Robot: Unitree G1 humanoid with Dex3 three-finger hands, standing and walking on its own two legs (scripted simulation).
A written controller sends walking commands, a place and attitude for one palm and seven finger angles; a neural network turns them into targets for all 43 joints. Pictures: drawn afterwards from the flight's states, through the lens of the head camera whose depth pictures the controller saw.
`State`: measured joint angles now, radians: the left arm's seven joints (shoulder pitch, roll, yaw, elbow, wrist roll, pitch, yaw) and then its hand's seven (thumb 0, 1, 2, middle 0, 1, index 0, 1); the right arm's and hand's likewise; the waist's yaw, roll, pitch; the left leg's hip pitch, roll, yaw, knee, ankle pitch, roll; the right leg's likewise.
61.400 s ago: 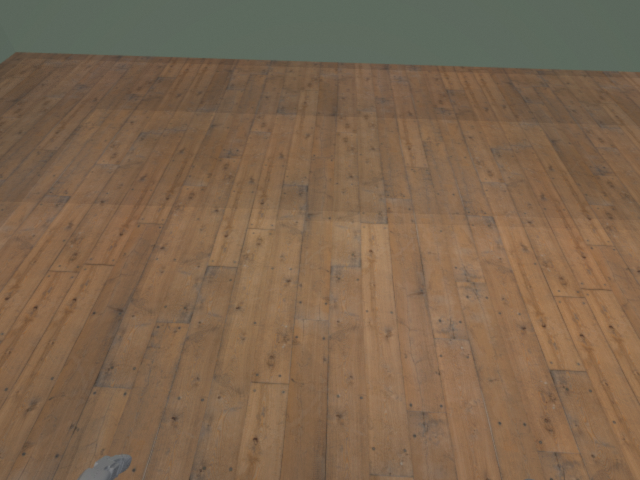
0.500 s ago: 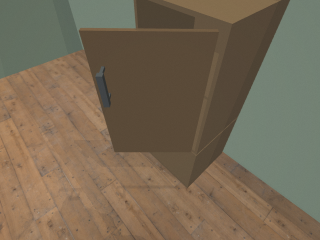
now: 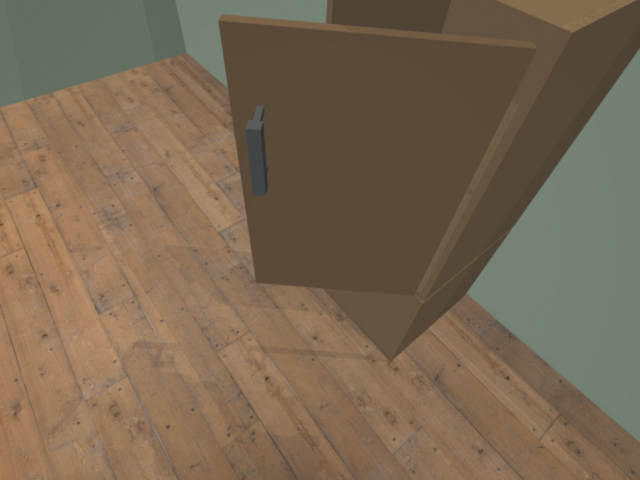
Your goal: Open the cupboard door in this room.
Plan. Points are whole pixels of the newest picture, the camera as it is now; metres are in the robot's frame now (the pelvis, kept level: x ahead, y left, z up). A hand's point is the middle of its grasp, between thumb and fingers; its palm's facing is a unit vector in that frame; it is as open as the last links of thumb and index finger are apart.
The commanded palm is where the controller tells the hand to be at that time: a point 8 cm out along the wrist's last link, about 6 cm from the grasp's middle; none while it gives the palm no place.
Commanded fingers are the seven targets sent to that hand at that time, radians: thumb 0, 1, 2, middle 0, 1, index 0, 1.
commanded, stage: look again from close up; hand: left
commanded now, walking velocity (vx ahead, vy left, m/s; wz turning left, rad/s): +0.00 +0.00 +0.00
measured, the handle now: (259, 151) +0.53 +0.14 +0.09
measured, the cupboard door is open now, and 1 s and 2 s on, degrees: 47 47 47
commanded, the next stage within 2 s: shuffle to correct the standing spot in 0.34 s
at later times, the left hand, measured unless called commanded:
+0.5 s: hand out of the picture +0.02 +0.25 -0.18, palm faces -0.01 -0.98 -0.20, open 7.4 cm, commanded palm none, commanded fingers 0.00 0.90 0.90 -0.20 -0.30 -0.20 -0.30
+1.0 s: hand out of the picture -0.01 +0.18 -0.16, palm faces -0.04 -0.99 -0.16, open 7.3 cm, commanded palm none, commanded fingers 0.00 0.90 0.90 -0.20 -0.30 -0.20 -0.30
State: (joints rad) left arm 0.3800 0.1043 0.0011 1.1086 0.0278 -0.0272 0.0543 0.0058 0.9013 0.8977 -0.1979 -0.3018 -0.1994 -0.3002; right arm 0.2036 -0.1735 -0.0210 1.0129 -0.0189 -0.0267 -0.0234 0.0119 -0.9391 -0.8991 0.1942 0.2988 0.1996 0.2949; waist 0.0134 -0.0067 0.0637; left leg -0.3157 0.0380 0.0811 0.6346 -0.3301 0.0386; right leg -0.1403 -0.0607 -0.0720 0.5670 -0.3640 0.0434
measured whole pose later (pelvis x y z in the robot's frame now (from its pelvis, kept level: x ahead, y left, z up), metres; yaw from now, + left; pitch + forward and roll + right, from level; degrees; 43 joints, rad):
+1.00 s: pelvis -0.05 +0.01 +0.02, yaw -1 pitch +2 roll -2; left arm 0.28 0.17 0.04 1.00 0.03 0.08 0.01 0.01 0.93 0.90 -0.19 -0.30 -0.20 -0.30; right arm 0.36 -0.16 -0.04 1.08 -0.04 0.02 -0.03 0.00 -0.91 -0.90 0.20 0.30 0.20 0.30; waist -0.06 0.00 -0.02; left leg -0.30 0.02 0.11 0.39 -0.13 0.06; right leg -0.30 -0.03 -0.04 0.64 -0.40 -0.02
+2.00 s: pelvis -0.05 -0.09 +0.01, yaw +0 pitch -1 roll +1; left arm 0.30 0.16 -0.01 1.05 0.01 0.00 0.04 0.01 0.91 0.90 -0.19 -0.30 -0.20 -0.30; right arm 0.27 -0.15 0.01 1.10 -0.02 0.02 -0.02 0.00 -0.93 -0.90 0.19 0.30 0.20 0.29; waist 0.01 -0.02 0.02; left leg -0.21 0.00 0.13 0.42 -0.20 0.04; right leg -0.15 0.03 -0.12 0.44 -0.27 -0.07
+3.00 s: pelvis -0.08 -0.04 +0.01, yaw +1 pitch -1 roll -1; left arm 0.40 0.13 -0.01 1.08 0.03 0.01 0.03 0.01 0.91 0.90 -0.19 -0.30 -0.20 -0.30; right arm 0.33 -0.14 0.01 1.08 -0.02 0.00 -0.02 0.01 -0.92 -0.90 0.20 0.30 0.20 0.30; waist 0.01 -0.02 -0.02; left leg -0.27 -0.06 0.12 0.44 -0.19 0.11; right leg -0.23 -0.02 -0.10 0.50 -0.31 -0.03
